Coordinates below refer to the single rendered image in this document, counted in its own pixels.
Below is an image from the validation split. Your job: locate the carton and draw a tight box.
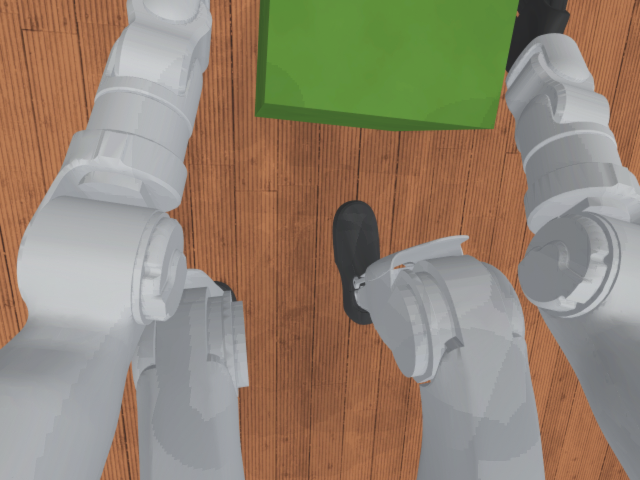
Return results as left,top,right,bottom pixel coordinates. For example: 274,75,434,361
255,0,519,131

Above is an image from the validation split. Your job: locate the robot right upper arm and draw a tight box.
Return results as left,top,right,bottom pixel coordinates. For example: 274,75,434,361
518,211,640,480

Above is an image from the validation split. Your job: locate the robot left forearm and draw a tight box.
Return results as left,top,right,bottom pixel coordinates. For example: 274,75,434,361
17,0,212,302

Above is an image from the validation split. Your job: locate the robot left shin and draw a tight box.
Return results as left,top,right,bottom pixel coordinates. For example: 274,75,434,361
131,269,224,389

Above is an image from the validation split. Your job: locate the robot right shin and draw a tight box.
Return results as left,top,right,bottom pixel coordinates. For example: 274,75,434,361
353,235,525,351

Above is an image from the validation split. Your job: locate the robot shin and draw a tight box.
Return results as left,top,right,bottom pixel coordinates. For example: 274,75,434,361
131,269,224,389
353,235,525,351

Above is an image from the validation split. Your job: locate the robot left upper arm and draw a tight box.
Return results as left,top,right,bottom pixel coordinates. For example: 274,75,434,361
0,196,187,480

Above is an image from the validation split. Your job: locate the robot right hand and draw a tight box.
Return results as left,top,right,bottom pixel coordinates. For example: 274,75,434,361
505,0,570,72

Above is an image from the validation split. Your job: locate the robot right forearm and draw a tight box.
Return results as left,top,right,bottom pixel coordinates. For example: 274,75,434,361
505,33,640,234

